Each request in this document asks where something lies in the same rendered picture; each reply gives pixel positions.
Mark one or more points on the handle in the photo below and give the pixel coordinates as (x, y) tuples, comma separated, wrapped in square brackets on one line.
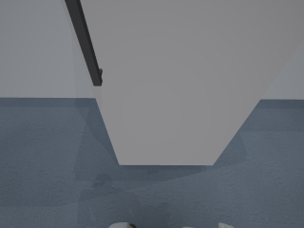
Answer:
[(78, 20)]

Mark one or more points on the fridge door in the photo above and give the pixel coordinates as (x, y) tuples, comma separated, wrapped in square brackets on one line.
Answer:
[(180, 77)]

